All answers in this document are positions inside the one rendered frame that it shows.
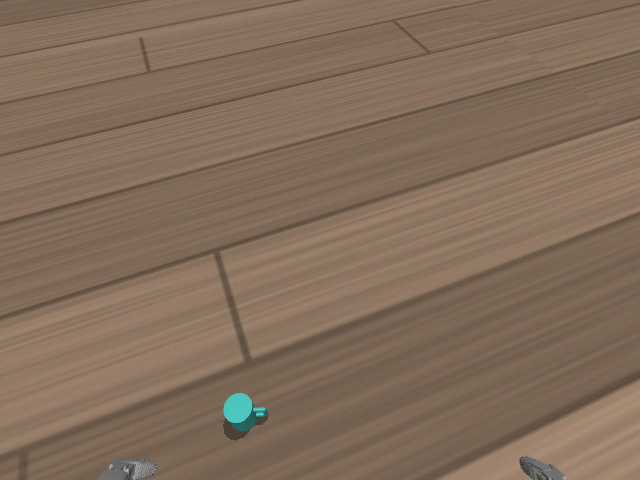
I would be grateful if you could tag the left robot hand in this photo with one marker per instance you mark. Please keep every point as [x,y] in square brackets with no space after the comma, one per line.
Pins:
[128,469]

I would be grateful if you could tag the right robot hand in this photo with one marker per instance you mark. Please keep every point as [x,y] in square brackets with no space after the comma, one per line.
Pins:
[538,470]

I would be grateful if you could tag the mug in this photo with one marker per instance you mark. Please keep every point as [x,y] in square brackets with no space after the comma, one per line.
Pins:
[241,412]

